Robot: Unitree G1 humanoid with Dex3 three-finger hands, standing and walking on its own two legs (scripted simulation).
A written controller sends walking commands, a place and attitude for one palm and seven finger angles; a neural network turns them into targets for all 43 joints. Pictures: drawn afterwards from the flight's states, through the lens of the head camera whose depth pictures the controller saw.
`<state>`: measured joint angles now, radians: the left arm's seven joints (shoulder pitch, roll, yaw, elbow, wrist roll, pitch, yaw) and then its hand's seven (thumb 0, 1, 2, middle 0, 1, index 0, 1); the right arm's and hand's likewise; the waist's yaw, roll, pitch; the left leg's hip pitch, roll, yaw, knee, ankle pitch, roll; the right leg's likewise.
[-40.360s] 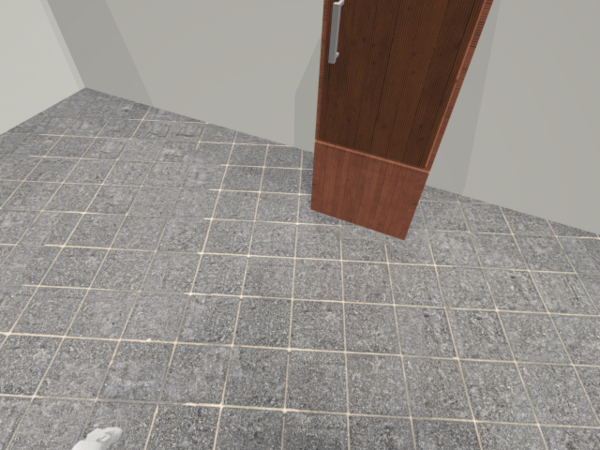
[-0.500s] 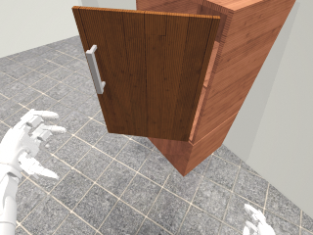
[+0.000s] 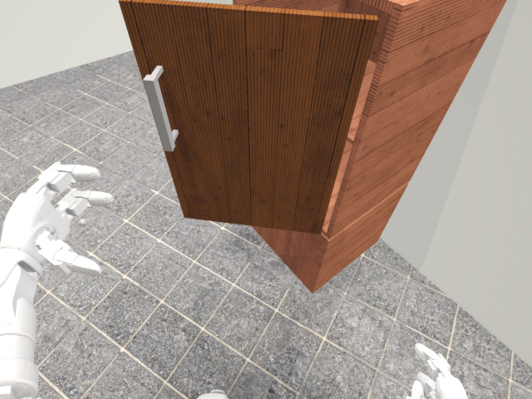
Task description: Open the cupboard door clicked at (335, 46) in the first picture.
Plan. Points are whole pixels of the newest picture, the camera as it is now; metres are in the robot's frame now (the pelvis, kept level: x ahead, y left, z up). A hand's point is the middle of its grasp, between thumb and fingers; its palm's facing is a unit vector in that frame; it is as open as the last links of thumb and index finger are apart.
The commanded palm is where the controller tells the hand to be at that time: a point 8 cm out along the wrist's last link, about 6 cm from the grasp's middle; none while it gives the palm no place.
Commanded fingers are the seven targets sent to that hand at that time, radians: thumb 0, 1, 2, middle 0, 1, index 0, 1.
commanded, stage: move the hooked fingers beside the handle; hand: left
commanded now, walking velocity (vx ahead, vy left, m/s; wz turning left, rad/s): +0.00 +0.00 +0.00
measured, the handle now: (164, 110) +0.61 +0.25 +0.09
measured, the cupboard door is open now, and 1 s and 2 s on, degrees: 44 44 44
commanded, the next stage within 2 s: none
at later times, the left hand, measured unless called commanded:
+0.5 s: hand (101, 177) +0.41 +0.29 +0.10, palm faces -0.06 -1.00 +0.00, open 14.0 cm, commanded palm +0.39 +0.34 +0.10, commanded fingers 0.00 -0.50 0.30 -0.30 -1.20 -0.30 -1.20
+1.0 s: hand (115, 144) +0.48 +0.29 +0.11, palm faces -0.06 -1.00 +0.01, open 14.0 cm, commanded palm +0.48 +0.34 +0.09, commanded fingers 0.00 -0.50 0.30 -0.30 -1.20 -0.30 -1.20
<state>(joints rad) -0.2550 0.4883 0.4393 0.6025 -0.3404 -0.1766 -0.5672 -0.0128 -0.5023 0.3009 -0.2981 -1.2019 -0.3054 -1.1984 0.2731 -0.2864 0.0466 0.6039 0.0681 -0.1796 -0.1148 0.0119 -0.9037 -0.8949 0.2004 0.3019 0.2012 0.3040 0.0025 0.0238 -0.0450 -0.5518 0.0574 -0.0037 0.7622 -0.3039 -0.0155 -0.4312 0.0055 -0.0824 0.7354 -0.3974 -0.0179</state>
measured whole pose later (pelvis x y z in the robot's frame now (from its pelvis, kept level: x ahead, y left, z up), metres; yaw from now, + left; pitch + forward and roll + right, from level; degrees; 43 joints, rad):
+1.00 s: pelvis +0.00 +0.02 -0.02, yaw -2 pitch +16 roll -3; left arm -0.89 0.76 0.49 1.23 -0.17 -0.29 -0.58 -0.01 -0.50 0.30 -0.30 -1.20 -0.30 -1.20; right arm 0.38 -0.30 0.05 0.64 0.04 0.01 -0.08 0.01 -0.90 -0.89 0.20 0.30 0.20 0.30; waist -0.13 0.00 -0.07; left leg -0.84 0.07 0.01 0.91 -0.36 0.01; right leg -0.71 0.02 -0.06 0.84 -0.42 0.01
